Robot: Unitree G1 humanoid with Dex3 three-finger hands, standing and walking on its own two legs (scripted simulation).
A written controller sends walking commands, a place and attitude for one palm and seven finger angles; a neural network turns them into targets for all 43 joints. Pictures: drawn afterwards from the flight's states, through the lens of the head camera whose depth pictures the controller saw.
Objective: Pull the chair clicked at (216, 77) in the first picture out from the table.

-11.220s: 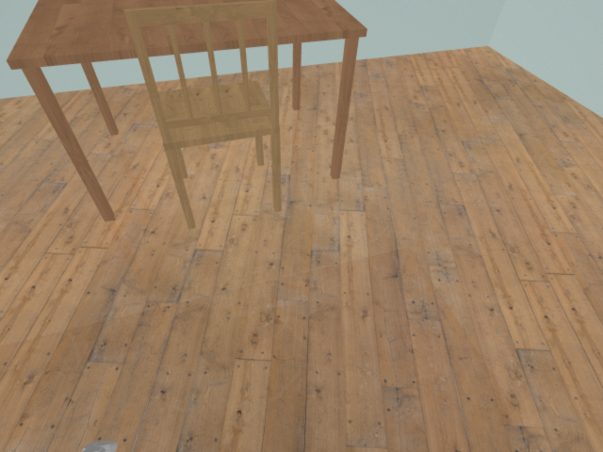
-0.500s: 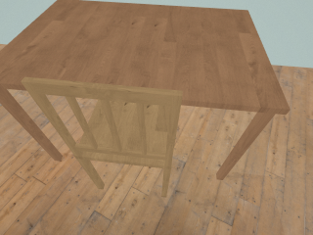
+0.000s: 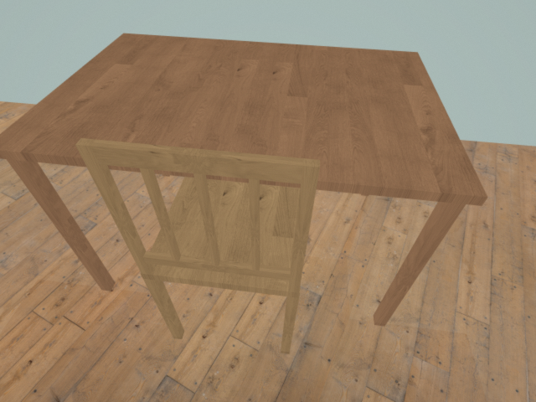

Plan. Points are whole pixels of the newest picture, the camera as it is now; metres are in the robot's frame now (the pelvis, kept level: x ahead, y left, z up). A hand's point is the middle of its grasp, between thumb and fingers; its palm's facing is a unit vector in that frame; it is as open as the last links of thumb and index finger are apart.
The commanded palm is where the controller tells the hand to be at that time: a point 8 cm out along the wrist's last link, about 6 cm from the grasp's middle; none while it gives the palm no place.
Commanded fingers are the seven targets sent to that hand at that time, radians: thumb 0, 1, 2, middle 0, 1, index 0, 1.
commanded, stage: come to a stop and stand still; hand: left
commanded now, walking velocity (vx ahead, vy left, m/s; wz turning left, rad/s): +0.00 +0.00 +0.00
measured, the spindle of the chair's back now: (208, 223) +0.48 +0.16 -0.07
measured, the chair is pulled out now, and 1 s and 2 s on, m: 0.00 0.00 0.00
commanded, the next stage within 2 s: look again from close up in 0.18 s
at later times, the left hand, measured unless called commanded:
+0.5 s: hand out of the picture +0.00 +0.16 -0.17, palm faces +0.01 -0.98 -0.20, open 7.3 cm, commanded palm none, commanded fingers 0.00 0.90 0.90 -0.20 -0.30 -0.20 -0.30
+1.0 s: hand out of the picture +0.01 +0.16 -0.17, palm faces +0.02 -0.98 -0.20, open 7.3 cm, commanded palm none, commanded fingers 0.00 0.90 0.90 -0.20 -0.30 -0.20 -0.30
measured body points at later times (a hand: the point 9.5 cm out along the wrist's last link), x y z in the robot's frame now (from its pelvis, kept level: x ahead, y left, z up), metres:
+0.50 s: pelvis +0.01 -0.01 +0.01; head +0.02 -0.01 +0.46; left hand +0.01 +0.21 -0.15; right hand -0.02 -0.22 -0.16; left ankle -0.04 +0.09 -0.73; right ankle +0.06 -0.12 -0.73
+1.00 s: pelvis +0.02 -0.01 +0.01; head +0.02 -0.02 +0.46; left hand +0.01 +0.21 -0.15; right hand +0.00 -0.22 -0.16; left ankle -0.04 +0.09 -0.73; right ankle +0.06 -0.12 -0.73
